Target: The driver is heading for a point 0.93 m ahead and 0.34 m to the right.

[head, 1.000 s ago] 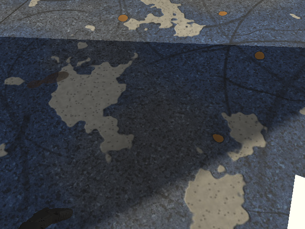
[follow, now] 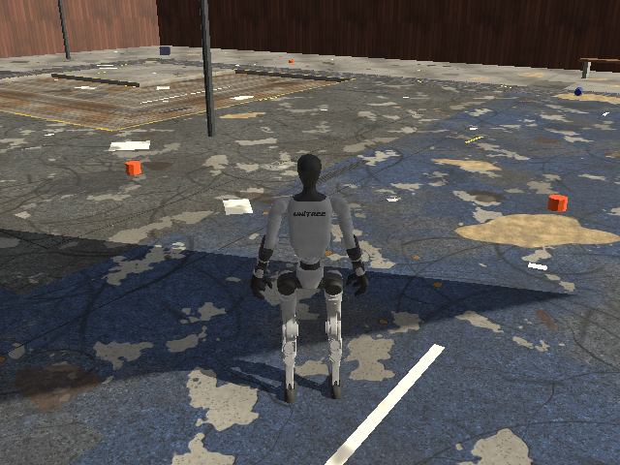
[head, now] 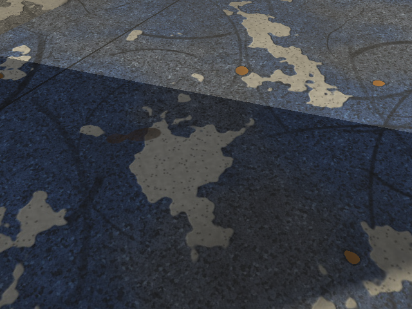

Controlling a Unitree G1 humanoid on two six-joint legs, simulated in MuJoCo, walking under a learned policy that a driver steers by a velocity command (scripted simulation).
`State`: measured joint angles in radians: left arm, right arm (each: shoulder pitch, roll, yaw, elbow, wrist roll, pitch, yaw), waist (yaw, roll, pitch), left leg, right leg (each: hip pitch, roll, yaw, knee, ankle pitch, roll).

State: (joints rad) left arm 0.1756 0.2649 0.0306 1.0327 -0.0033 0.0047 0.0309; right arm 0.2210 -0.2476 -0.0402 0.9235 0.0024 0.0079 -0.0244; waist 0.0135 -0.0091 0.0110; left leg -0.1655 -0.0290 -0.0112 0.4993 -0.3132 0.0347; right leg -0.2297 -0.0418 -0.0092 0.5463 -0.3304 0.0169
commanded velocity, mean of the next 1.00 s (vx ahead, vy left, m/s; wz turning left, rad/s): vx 0.42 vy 0.00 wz -0.16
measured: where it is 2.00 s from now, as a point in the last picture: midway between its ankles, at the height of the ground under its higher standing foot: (281, 206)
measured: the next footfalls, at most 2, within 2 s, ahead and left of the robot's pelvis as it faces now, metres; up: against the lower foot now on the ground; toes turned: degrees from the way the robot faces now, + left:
left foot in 0.66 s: +0.46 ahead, +0.08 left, +0.00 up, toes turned -1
right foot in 1.18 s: +0.70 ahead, -0.22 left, +0.00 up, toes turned -23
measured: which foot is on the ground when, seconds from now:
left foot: down 0.00-0.18, up 0.20-0.64, down 0.66-1.00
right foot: down 0.00-0.68, up 0.70-1.00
